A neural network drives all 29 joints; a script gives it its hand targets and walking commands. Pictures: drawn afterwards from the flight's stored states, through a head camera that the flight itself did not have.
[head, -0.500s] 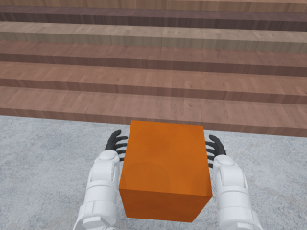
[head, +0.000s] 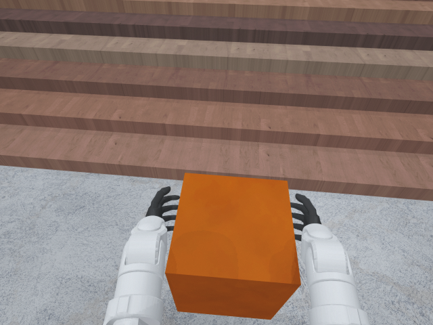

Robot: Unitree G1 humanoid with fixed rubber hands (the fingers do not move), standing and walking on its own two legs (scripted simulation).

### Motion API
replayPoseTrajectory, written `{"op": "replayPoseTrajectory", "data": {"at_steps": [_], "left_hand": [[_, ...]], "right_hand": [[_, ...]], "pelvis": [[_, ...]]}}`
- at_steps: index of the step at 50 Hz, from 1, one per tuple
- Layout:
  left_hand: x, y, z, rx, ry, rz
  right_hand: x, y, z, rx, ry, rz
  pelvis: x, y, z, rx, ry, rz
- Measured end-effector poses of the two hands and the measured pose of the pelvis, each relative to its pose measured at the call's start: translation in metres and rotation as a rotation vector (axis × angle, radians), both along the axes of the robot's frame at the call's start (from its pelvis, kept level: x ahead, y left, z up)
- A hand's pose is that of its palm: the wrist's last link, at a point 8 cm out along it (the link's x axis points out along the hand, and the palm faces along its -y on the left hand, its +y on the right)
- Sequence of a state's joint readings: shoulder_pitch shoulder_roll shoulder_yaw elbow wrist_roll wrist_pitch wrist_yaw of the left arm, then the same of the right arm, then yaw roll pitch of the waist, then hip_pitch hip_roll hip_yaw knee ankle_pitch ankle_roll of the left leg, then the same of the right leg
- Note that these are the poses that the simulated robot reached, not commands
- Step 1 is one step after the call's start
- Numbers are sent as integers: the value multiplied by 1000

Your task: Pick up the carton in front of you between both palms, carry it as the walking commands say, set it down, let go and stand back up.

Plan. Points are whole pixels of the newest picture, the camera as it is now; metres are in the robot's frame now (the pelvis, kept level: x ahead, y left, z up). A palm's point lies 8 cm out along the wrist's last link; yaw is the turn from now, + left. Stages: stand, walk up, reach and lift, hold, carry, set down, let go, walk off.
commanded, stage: reach and lift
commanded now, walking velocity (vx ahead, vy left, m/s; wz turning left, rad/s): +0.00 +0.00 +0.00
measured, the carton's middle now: (229, 249) +0.29 +0.00 -0.06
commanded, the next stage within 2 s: hold in 0.08 s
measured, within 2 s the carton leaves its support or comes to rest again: neither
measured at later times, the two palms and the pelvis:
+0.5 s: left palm (149, 225) +0.28 +0.15 +0.05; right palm (311, 232) +0.27 -0.15 +0.04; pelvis -0.01 +0.00 +0.00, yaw +0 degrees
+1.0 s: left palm (152, 176) +0.38 +0.16 +0.07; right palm (300, 181) +0.37 -0.14 +0.07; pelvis +0.11 +0.01 -0.02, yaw +0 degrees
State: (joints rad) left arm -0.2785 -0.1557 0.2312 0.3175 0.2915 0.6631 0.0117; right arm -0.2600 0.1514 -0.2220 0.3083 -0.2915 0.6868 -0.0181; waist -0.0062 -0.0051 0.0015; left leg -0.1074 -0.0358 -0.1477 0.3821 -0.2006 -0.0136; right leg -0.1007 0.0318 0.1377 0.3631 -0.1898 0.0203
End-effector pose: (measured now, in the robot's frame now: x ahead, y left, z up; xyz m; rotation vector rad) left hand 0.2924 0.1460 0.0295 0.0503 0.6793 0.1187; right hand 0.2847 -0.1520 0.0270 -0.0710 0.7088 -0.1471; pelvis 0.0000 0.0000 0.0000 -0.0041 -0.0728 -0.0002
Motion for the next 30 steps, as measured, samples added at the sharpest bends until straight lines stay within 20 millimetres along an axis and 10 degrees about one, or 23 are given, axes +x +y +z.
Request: {"op": "replayPoseTrajectory", "data": {"at_steps": [30], "left_hand": [[-13, 10, 23, -2, -42, 27]], "right_hand": [[-7, 10, 21, 11, -37, 11]], "pelvis": [[-5, 3, -4, -3, 19, 1]]}}
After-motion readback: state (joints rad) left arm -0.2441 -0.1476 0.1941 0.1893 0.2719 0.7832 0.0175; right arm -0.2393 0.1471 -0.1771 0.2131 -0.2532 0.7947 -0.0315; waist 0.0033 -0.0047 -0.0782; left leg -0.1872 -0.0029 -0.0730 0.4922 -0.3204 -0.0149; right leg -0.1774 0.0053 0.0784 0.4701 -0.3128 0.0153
